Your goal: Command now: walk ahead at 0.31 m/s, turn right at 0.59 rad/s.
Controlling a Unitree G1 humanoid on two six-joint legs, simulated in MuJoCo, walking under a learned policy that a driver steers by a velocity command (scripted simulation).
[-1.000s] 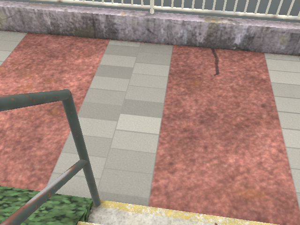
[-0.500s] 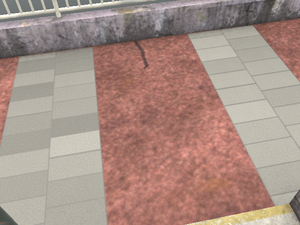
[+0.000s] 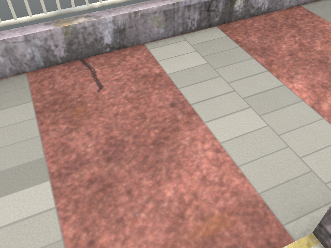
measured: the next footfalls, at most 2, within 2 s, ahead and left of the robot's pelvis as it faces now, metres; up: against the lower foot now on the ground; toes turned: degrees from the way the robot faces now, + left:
right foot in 0.46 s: +0.36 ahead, -0.17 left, -0.20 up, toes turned -8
left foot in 1.08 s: +0.27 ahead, +0.10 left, -0.20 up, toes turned +27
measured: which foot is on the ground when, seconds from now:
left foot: down 0.00-0.46, up 0.48-1.00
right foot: up 0.00-0.44, down 0.46-1.00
